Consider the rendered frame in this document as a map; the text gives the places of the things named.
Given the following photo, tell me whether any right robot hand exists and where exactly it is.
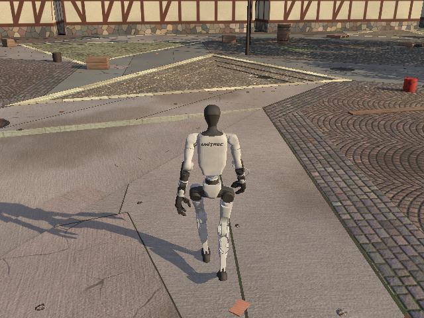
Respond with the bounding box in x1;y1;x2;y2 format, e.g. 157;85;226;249
231;181;246;194

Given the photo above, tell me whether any right robot thigh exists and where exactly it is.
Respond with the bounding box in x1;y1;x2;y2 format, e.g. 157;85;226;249
217;186;235;237

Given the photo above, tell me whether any right robot upper arm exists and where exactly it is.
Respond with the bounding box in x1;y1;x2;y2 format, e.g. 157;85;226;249
226;133;242;169

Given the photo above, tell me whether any left robot hand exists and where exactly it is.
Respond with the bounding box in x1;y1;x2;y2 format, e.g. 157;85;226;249
175;196;191;216

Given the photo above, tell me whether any left robot forearm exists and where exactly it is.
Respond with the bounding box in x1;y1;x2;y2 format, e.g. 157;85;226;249
176;161;190;197

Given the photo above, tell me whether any robot left shin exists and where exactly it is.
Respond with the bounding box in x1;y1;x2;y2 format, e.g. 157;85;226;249
196;213;209;254

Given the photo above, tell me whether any right robot forearm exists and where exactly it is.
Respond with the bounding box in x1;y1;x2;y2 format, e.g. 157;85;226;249
235;159;246;184

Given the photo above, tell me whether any left robot upper arm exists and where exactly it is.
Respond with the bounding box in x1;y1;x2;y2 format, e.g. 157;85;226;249
183;133;199;171

